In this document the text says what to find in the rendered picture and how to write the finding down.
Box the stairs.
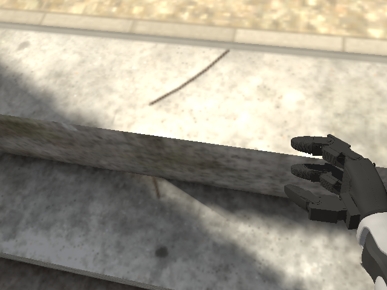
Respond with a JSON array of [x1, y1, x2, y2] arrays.
[[0, 114, 387, 290]]

